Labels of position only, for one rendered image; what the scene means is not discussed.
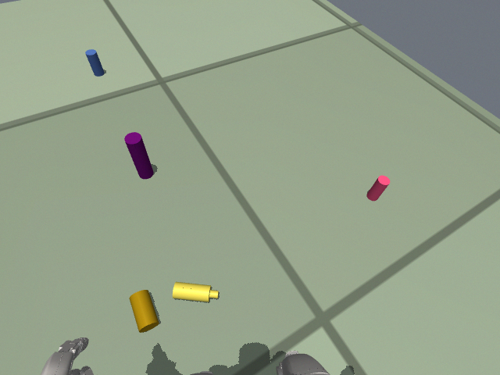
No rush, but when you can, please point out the left robot hand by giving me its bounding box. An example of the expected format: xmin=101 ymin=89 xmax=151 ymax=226
xmin=41 ymin=337 xmax=94 ymax=375

